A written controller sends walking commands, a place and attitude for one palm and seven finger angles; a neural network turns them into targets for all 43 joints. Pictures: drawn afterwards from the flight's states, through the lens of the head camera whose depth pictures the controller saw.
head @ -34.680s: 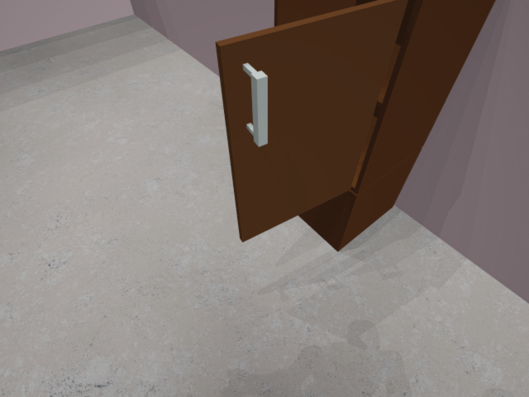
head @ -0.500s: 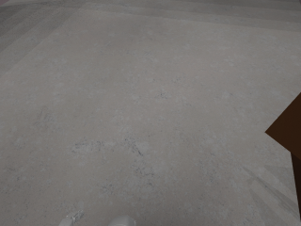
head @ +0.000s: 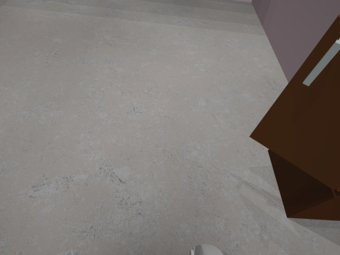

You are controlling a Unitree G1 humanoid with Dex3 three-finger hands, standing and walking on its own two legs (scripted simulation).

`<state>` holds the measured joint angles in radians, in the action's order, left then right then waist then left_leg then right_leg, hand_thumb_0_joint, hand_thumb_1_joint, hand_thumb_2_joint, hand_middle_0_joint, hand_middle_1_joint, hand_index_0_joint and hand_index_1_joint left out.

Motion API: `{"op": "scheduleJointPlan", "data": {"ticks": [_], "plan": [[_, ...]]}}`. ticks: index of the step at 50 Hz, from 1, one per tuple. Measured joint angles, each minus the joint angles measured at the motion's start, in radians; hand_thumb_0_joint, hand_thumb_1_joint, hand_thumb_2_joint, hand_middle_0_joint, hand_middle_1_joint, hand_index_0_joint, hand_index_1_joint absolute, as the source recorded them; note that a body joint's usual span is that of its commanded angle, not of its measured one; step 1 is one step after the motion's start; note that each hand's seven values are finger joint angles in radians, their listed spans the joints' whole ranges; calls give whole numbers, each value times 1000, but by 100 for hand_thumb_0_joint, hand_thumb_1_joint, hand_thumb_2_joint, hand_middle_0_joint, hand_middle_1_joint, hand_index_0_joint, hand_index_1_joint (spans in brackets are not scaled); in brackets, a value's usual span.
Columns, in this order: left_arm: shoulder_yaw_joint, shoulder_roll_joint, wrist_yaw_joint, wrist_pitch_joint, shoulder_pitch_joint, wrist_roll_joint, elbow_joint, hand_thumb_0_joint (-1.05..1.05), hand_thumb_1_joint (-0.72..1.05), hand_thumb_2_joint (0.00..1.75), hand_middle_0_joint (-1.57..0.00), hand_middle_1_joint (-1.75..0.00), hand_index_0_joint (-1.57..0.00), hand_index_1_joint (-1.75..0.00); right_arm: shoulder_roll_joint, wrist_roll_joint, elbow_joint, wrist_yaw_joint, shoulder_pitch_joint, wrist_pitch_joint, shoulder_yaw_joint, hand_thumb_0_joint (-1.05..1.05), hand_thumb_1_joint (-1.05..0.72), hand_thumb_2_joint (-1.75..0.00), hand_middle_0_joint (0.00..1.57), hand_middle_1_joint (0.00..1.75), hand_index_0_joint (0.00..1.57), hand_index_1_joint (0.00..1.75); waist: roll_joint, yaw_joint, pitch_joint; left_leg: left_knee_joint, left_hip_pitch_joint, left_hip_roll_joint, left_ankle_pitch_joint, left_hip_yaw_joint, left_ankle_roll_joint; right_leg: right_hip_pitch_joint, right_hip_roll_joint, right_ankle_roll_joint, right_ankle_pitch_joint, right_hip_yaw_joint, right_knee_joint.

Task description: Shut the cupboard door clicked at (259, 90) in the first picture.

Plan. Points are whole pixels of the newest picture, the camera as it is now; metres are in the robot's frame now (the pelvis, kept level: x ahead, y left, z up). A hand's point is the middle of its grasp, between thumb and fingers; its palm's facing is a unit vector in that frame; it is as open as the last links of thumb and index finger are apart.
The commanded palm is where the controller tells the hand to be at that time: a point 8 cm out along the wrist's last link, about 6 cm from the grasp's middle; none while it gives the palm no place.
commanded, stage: turn to face it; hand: left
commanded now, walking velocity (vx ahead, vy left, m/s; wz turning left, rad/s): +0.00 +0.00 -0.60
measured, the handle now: (323, 61) +0.65 -0.40 +0.13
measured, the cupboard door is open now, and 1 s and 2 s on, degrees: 53 53 53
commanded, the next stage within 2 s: take the last steps up to it in 0.96 s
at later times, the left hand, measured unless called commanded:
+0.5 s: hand (124, 250) +0.15 +0.12 -0.16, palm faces -0.29 -0.93 -0.24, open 7.4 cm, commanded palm none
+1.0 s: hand (129, 223) +0.21 +0.12 -0.16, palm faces -0.48 -0.84 -0.24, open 7.4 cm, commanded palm none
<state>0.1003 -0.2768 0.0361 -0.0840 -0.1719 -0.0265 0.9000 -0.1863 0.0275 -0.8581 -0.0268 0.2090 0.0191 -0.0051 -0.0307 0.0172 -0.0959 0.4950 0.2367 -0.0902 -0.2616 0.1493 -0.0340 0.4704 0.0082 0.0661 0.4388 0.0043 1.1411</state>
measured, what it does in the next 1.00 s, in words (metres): steps on the spot, turning right: right foot, then left foot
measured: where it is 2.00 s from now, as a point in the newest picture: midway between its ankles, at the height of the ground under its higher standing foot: outside the picture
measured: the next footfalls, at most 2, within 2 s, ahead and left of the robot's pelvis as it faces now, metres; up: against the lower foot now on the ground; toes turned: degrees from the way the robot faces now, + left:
right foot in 0.26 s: +0.00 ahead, -0.15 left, +0.00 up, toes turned -15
left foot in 0.66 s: +0.12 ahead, +0.07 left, +0.00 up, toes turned -19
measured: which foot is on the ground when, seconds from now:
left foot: down 0.00-0.26, up 0.28-0.64, down 0.66-1.00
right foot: up 0.00-0.24, down 0.26-0.66, up 0.68-1.00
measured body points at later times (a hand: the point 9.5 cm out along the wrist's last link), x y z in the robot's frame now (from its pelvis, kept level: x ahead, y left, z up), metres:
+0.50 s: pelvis +0.00 -0.04 +0.00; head +0.04 -0.07 +0.44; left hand +0.16 +0.17 -0.14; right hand -0.01 -0.31 -0.15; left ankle +0.04 +0.10 -0.68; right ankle -0.04 -0.14 -0.74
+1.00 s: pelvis +0.03 -0.02 +0.00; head +0.06 -0.04 +0.44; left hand +0.24 +0.16 -0.14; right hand -0.06 -0.25 -0.15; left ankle +0.08 +0.08 -0.74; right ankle -0.06 -0.12 -0.72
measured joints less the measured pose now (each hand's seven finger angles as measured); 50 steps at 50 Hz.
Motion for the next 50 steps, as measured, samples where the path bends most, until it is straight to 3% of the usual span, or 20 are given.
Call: {"op": "scheduleJointPlan", "data": {"ticks": [7,10,13,14,16,18,21,27,30,33,36,39,41,45,50], "plan": [[-4,9,3,-3,39,-1,-8,0,91,90,-19,-30,-20,-30,-12,1,-35,7,44,0,-19,0,-91,-90,20,30,20,30,35,-27,4,-6,-20,-38,-8,80,14,-68,40,0,0,35,-207],[-14,23,4,4,56,0,-15,0,91,90,-19,-30,-20,-30,-31,2,-50,14,56,6,-31,0,-91,-90,20,30,20,30,55,-41,4,36,-12,-60,-33,115,29,-123,34,-15,-6,59,-344],[-28,29,4,26,56,0,-31,0,91,90,-19,-30,-20,-30,-51,-5,-59,22,79,15,-43,1,-91,-90,20,30,20,30,62,-48,20,132,18,-81,-85,146,55,-218,28,-50,-123,73,-558],[-30,39,-3,41,58,-3,-29,0,91,90,-19,-30,-20,-30,-64,-8,-67,23,75,23,-48,1,-91,-90,20,30,20,30,76,-46,20,206,50,-86,-155,121,70,-212,17,-65,-98,67,-556],[-44,62,-14,54,56,1,-26,0,91,90,-19,-30,-20,-30,-86,-10,-77,19,54,50,-55,1,-91,-90,20,30,20,30,105,-51,11,400,131,-53,-252,8,83,-200,-1,-82,-87,56,-532],[-50,77,-26,57,41,2,-24,0,91,90,-19,-30,-20,-30,-93,-11,-78,17,34,61,-59,1,-91,-90,20,30,20,30,107,-51,7,542,198,-19,-238,-53,94,-210,-9,-85,-113,35,-562],[-53,82,-33,53,19,4,-15,0,91,90,-20,-30,-21,-30,-84,-10,-64,21,8,56,-56,1,-91,-90,20,30,20,30,84,-48,5,604,255,1,-163,-94,113,-229,-18,-90,-154,-2,-621],[-53,83,-28,52,-12,0,5,0,90,90,-20,-30,-21,-30,-63,-12,-38,21,-25,42,-50,1,-91,-90,20,30,20,30,46,-33,11,460,243,20,-140,-137,126,-239,-38,-87,-176,-56,-660],[-46,78,-27,48,-24,-3,12,0,90,90,-20,-30,-21,-30,-55,-18,-32,16,-37,33,-45,1,-91,-90,20,30,20,30,28,-19,15,312,185,40,-149,-136,120,-230,-43,-76,-164,-85,-640],[-38,67,-29,38,-37,3,20,0,90,90,-20,-30,-21,-30,-49,-20,-22,12,-34,11,-36,1,-91,-90,20,30,20,30,17,-12,30,90,89,52,-27,-129,100,-203,-58,-55,-130,-111,-581],[-25,41,-30,20,-29,8,29,0,90,90,-20,-30,-21,-30,-26,-6,-19,7,-34,-1,-20,0,-91,-90,20,30,20,30,-17,-2,21,103,77,50,-25,-87,30,-126,-56,-53,36,-98,-359],[-15,25,-21,11,-23,2,36,1,91,90,-20,-30,-21,-30,-10,4,-11,2,-15,-2,-7,0,-91,-90,20,30,20,30,-12,-4,19,62,42,28,-21,-59,14,-58,-46,-37,73,-40,-133],[-12,21,-15,8,-15,1,34,1,91,90,-20,-30,-20,-30,-5,6,-15,0,-3,-1,-4,0,-91,-90,20,30,20,30,0,-7,18,26,21,17,-3,-48,16,-43,-30,-27,54,-14,-87],[-14,23,-10,9,0,2,29,0,91,90,-19,-30,-20,-30,-3,5,-36,1,18,2,-7,0,-91,-90,20,30,20,30,26,-12,17,-12,0,-1,13,-21,19,-70,0,-20,30,14,-174],[-28,43,-13,21,16,2,31,0,91,90,-19,-30,-20,-30,-17,3,-72,9,43,10,-21,0,-91,-90,20,30,20,30,62,-31,20,28,9,-22,-12,11,35,-176,7,-34,-42,42,-438]]}}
